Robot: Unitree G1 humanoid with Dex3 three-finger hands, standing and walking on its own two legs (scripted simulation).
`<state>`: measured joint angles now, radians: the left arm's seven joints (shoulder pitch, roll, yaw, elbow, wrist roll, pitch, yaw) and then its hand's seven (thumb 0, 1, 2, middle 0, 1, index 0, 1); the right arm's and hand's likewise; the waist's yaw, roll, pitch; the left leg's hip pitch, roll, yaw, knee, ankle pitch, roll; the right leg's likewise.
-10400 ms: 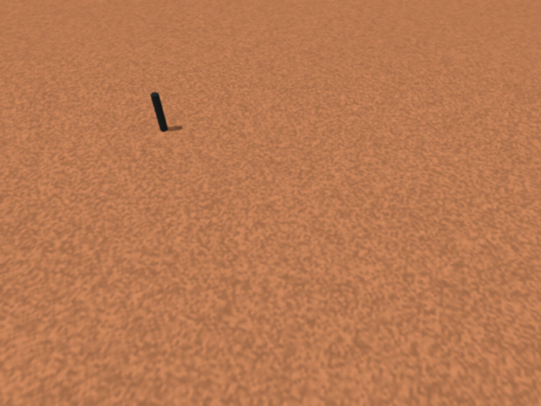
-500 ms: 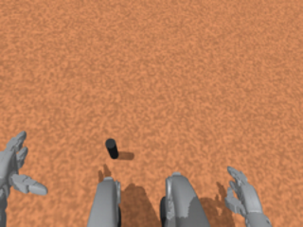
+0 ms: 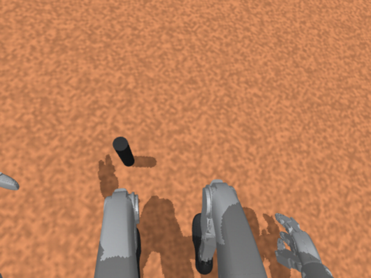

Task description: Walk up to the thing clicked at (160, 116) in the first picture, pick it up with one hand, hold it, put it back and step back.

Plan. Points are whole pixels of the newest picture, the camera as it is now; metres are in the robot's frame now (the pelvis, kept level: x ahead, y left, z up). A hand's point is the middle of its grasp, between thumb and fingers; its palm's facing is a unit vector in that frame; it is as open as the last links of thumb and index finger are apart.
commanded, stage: go down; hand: left
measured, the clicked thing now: (125, 153) +0.45 +0.14 -0.38
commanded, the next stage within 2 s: approach in 1.02 s
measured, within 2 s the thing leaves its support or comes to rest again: neither
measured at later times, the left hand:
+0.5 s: hand (5, 139) +0.40 +0.34 -0.06, palm faces -0.01 -0.99 -0.10, open 17.7 cm
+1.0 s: hand (6, 132) +0.42 +0.35 -0.07, palm faces -0.02 -1.00 -0.10, open 17.7 cm
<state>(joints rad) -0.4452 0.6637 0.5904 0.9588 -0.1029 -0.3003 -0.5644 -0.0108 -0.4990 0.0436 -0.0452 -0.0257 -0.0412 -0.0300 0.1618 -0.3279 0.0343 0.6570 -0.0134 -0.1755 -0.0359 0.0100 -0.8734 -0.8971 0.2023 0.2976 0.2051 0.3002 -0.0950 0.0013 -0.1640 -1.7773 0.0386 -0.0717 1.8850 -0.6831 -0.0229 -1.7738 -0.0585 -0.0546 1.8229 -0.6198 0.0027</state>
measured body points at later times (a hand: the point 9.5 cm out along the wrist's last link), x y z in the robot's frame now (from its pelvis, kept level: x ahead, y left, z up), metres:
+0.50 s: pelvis -0.01 +0.01 -0.05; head +0.19 +0.05 +0.36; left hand +0.40 +0.39 -0.05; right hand +0.12 -0.27 -0.15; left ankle +0.06 +0.13 -0.46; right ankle +0.09 -0.13 -0.46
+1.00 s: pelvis -0.01 +0.01 -0.07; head +0.19 +0.05 +0.33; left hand +0.42 +0.40 -0.06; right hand +0.09 -0.28 -0.17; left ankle +0.06 +0.13 -0.46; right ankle +0.09 -0.13 -0.46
